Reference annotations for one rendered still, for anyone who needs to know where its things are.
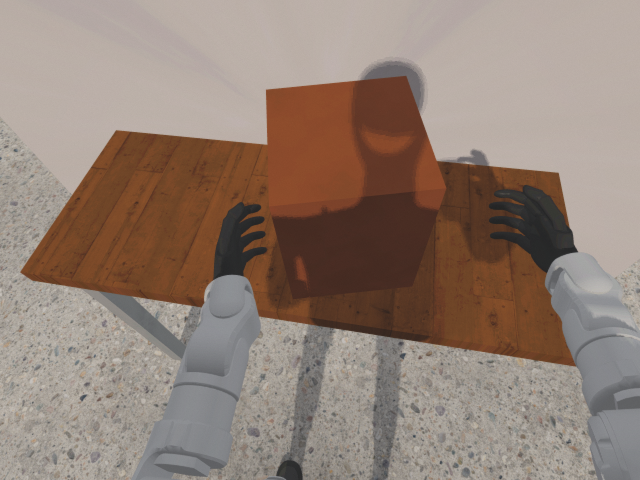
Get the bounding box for left robot foot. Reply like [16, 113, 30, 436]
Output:
[276, 460, 302, 480]

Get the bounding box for robot right hand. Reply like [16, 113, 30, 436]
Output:
[489, 185, 578, 273]

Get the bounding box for robot right upper arm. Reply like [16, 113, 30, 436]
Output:
[587, 408, 640, 480]

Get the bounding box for right robot forearm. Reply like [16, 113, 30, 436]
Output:
[545, 252, 640, 416]

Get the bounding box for carton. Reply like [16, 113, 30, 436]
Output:
[266, 76, 446, 299]

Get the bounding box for table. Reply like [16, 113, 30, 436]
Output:
[20, 130, 576, 367]

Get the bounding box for robot left hand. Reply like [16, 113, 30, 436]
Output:
[214, 202, 267, 279]

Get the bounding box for left robot forearm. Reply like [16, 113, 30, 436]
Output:
[131, 275, 261, 480]

